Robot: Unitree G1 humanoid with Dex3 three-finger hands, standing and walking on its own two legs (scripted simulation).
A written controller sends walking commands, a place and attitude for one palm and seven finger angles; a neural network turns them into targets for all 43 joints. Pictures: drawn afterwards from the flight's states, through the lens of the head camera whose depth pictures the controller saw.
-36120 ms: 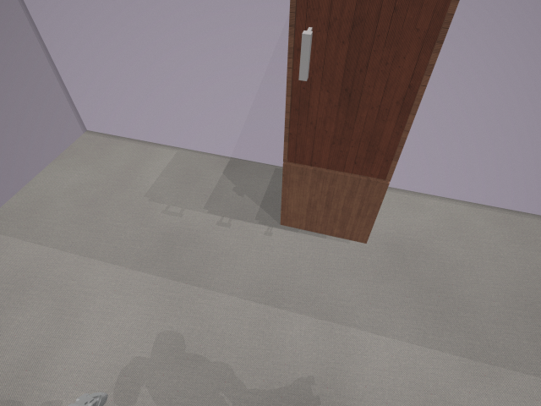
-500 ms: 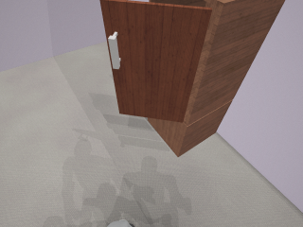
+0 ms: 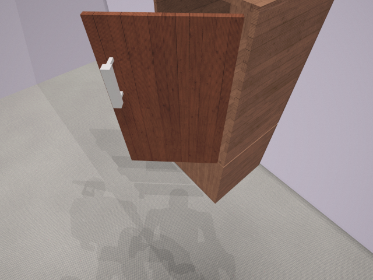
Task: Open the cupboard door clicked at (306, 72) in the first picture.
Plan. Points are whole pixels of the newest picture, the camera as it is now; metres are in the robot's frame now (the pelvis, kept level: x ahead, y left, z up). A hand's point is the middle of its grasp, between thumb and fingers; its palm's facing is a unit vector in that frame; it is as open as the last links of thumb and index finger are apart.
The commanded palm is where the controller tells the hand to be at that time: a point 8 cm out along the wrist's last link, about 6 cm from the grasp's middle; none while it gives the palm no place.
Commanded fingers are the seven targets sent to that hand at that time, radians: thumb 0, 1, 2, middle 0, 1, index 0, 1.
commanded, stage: come to a stop and stand still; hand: left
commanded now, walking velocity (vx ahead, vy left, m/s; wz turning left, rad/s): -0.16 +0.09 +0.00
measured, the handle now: (114, 83) +0.58 +0.22 +0.09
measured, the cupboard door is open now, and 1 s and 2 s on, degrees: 47 47 47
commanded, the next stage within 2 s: look again from close up in 1.78 s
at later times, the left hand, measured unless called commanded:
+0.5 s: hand out of the picture +0.01 +0.21 -0.17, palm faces +0.01 -0.97 -0.22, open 7.4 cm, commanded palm none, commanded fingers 0.00 0.90 0.90 -0.20 -0.30 -0.20 -0.30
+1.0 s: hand out of the picture -0.02 +0.21 -0.16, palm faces +0.03 -0.97 -0.24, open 7.4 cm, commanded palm none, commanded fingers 0.00 0.90 0.90 -0.20 -0.30 -0.20 -0.30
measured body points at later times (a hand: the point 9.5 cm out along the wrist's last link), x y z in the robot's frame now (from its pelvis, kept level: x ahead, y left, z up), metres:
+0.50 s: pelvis -0.02 +0.01 +0.01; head +0.01 +0.02 +0.46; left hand +0.01 +0.26 -0.15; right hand +0.03 -0.22 -0.15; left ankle -0.02 +0.12 -0.73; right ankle -0.07 -0.12 -0.73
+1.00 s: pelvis -0.07 +0.00 +0.01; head -0.09 +0.01 +0.46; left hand -0.02 +0.26 -0.14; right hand +0.01 -0.25 -0.13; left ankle -0.02 +0.12 -0.73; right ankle -0.07 -0.12 -0.73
